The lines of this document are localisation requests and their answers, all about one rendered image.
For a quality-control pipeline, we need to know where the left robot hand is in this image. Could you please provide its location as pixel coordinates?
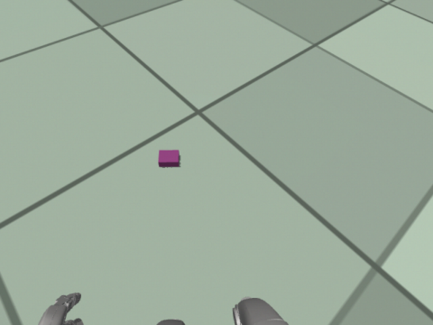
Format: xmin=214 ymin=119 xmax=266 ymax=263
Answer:
xmin=38 ymin=292 xmax=84 ymax=325

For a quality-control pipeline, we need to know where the small box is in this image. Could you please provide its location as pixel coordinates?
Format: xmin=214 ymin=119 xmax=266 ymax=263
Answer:
xmin=158 ymin=150 xmax=179 ymax=167

